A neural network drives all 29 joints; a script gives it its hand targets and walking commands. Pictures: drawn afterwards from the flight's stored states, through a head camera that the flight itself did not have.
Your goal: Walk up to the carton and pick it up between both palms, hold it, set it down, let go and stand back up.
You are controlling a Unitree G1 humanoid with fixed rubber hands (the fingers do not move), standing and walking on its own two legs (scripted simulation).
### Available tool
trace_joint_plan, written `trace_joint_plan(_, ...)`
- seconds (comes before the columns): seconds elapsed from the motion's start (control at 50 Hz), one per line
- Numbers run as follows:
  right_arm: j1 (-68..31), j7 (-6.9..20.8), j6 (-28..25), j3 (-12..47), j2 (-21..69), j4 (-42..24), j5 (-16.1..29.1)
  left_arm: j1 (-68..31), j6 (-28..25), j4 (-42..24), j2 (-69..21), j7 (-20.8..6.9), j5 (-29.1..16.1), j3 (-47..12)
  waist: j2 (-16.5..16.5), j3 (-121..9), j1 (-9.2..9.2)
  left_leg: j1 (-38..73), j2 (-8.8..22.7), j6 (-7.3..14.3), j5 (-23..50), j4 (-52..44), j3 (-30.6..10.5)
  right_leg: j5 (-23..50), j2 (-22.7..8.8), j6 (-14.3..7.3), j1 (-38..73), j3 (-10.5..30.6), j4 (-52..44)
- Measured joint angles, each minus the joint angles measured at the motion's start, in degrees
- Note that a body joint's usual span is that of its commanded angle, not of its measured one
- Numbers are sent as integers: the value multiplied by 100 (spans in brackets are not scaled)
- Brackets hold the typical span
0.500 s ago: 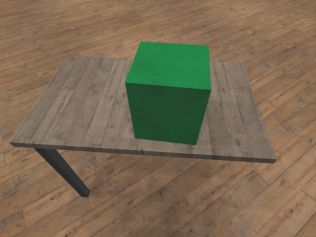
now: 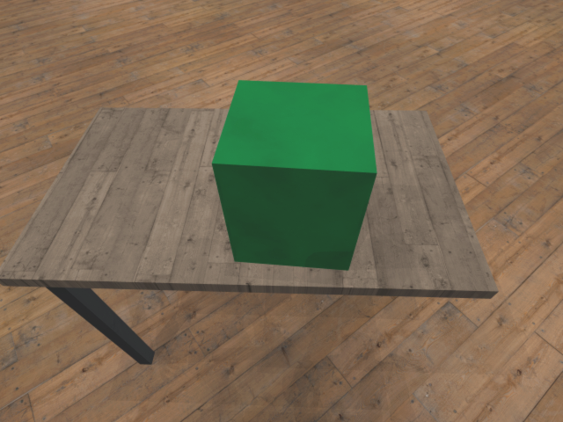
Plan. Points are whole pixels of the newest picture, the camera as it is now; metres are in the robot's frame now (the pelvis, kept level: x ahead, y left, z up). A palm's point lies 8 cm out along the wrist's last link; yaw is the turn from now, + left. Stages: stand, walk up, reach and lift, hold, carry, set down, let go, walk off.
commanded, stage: walk up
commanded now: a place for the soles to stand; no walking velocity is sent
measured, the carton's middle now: (296, 179) +0.47 +0.01 +0.05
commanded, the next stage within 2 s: reach and lift in 1.88 s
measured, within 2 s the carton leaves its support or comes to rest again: neither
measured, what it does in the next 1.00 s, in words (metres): steps on the spot: right foot, then left foot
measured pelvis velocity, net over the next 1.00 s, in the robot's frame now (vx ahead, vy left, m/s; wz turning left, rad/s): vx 0.03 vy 0.03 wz -0.08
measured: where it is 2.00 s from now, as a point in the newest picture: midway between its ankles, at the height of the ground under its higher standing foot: outside the picture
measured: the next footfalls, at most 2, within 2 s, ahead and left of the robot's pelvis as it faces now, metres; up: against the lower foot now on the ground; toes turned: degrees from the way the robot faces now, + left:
right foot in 0.38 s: +0.12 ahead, -0.09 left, +0.00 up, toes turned -5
left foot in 0.58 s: +0.05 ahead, +0.15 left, +0.00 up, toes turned +0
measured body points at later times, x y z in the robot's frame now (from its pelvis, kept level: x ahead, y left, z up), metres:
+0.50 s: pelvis +0.02 +0.02 -0.01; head +0.05 +0.01 +0.44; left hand +0.11 +0.25 -0.15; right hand +0.01 -0.22 -0.16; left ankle -0.05 +0.12 -0.70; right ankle +0.08 -0.08 -0.73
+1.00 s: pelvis +0.03 +0.03 +0.01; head +0.04 +0.03 +0.46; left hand +0.07 +0.28 -0.15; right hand +0.07 -0.21 -0.14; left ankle +0.01 +0.14 -0.73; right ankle +0.08 -0.08 -0.73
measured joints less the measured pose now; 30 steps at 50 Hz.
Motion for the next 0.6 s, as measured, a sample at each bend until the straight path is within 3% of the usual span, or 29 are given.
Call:
trace_joint_plan(0.06, -27, -33, 39, -13, -51, -82, -63, -83, -20, -129, -62, 16, -8, 41, 116, 36, -14, -185, 79, -35, -232, 442, -44, -131, 54, -9, -49, -53, 173)
trace_joint_plan(0.14, -127, -75, 109, -32, -120, -261, -111, -124, 59, -191, -88, 50, -29, 98, 157, 26, 26, -443, 108, -253, -400, 911, -20, -285, 21, 13, -130, -41, 402)
trace_joint_plan(0.2, -235, -60, 33, -50, -55, -391, -57, -135, 175, -90, 11, 31, 14, 86, -45, 35, 22, -224, -73, 149, -345, 559, 155, -345, -132, 7, -226, 111, 648)
trace_joint_plan(0.28, -229, -109, -20, -93, 109, -558, -18, -267, 268, -20, 48, 111, 9, 93, -139, 148, -64, 88, -127, 162, -209, 195, 263, -1208, -57, -153, -452, 122, 1276)
trace_joint_plan(0.34, -156, -150, 50, -93, 194, -600, -104, -472, 213, -94, -6, 126, -24, 129, -134, 298, -136, 231, -152, 156, -172, 66, 300, -820, 39, -238, -511, -17, 1040)
trace_joint_plan(0.4, -88, -134, 111, -50, 165, -493, -67, -680, 78, -217, -113, 110, -6, 150, 4, 437, -134, 163, -80, 117, -381, 429, 289, 318, 196, -330, -327, -171, 362)
trace_joint_plan(0.46, -79, -145, 234, 1, 100, -385, 17, -753, 6, -348, -243, 100, -69, 129, 208, 464, -35, -297, -9, -185, -842, 1527, 29, 135, 298, -355, -245, -229, 372)
trace_joint_plan(0.52, -160, -161, 334, -6, 74, -388, 21, -707, 122, -320, -305, 151, -121, 109, 273, 402, -18, -646, 68, -270, -1359, 1903, -206, 169, 332, -346, -105, -227, 149)
trace_joint_plan(0.54, -200, -152, 311, -11, 79, -406, 24, -700, 171, -288, -297, 154, -121, 97, 268, 392, -36, -676, 135, -270, -1165, 1651, -240, 220, 332, -312, -75, -227, 78)
trace_joint_plan(0.6, -303, -119, 144, -21, 114, -453, 25, -747, 279, -166, -212, 77, -130, 79, 165, 429, -94, -550, 251, -218, 335, 708, -193, 232, 285, -220, -99, -180, 154)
